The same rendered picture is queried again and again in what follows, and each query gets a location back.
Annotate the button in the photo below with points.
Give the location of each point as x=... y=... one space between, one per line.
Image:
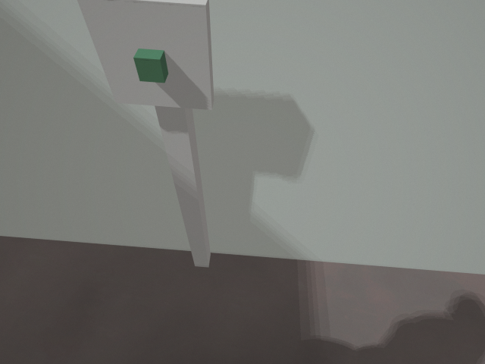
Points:
x=151 y=65

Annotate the panel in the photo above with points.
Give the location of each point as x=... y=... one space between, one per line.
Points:
x=182 y=29

